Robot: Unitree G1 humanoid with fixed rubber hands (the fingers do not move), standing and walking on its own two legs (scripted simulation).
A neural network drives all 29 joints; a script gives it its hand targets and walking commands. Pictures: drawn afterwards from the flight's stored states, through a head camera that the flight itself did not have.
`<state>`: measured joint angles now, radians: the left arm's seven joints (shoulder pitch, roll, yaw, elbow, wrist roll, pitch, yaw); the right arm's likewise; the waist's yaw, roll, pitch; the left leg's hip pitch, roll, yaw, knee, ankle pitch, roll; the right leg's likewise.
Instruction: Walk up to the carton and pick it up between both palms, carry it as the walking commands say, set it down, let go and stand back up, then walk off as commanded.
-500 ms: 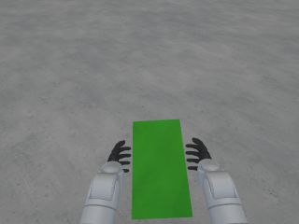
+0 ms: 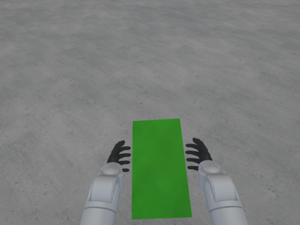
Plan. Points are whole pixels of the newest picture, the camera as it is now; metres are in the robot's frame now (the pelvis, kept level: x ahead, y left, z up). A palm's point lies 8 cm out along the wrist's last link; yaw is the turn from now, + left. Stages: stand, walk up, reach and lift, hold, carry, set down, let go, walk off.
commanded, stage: carry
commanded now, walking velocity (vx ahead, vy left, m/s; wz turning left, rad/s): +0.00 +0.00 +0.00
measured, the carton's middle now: (159, 168) +0.33 -0.01 -0.07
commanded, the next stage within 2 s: hold in 0.04 s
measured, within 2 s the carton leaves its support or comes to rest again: neither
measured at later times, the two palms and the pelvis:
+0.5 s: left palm (121, 176) +0.24 +0.09 +0.06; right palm (221, 168) +0.26 -0.15 +0.07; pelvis -0.05 -0.05 +0.01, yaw +8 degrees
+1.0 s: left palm (111, 181) +0.22 +0.11 +0.08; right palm (213, 169) +0.25 -0.13 +0.08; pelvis -0.09 -0.07 +0.00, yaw +16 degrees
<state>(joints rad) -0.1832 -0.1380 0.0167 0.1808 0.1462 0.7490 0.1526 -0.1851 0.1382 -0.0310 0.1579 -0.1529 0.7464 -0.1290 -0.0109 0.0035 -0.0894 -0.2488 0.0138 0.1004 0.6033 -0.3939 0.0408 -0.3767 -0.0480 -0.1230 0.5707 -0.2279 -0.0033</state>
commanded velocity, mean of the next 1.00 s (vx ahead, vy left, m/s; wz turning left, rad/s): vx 0.00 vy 0.00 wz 0.00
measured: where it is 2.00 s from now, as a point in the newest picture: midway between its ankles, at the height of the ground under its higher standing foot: outside the picture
